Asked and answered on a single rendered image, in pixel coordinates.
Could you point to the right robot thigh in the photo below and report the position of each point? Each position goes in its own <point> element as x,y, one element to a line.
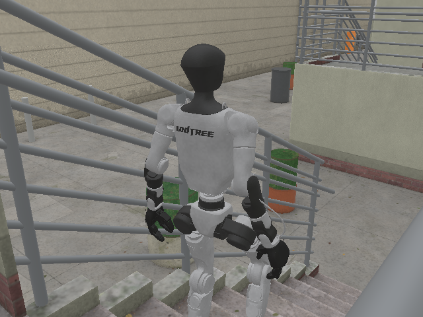
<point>241,235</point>

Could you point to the left robot forearm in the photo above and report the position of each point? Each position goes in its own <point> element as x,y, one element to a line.
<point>154,189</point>

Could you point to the humanoid robot head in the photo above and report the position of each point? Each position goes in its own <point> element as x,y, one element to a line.
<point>203,65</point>

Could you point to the right robot hand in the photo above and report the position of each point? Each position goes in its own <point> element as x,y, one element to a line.
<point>278,257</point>

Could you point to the right robot upper arm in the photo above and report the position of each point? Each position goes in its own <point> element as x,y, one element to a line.
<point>244,129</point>

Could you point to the right robot forearm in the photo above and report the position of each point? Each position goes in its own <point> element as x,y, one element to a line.
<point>258,215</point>

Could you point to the left robot hand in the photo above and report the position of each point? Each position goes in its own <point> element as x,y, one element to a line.
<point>164,220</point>

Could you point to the left robot upper arm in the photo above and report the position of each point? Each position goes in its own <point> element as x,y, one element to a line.
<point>162,137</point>

